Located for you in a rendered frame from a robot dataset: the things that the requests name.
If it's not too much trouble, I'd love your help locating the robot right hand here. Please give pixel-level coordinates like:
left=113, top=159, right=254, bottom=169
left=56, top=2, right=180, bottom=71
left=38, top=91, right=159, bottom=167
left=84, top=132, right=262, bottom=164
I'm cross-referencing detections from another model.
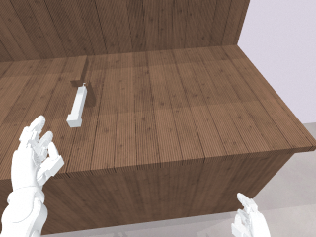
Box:
left=231, top=193, right=271, bottom=237

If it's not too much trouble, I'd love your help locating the robot left hand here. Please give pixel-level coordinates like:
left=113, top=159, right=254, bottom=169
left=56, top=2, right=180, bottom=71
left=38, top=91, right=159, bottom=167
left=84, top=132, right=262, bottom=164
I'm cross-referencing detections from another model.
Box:
left=11, top=116, right=64, bottom=191

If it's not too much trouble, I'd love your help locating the robot left forearm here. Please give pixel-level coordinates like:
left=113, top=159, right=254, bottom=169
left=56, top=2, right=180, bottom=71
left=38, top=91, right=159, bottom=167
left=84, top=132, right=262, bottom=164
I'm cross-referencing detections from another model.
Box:
left=0, top=186, right=48, bottom=237

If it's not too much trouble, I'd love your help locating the counter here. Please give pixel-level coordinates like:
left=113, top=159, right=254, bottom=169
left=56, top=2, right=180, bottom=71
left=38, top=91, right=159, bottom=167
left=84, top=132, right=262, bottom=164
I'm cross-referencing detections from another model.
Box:
left=0, top=0, right=316, bottom=236

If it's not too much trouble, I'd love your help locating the tap lever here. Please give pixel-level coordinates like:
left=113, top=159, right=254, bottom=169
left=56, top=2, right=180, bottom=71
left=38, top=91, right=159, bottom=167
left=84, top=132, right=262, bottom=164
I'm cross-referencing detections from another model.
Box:
left=66, top=83, right=87, bottom=127

